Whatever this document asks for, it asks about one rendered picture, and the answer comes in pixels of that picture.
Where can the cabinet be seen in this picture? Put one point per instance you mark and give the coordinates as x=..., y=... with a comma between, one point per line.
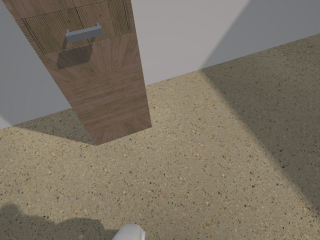
x=102, y=81

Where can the drawer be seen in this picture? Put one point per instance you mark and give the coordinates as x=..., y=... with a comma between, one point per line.
x=49, y=29

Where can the handle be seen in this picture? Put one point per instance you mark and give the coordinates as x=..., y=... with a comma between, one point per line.
x=83, y=34

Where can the robot left thigh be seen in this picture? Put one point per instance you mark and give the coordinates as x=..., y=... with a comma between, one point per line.
x=130, y=232

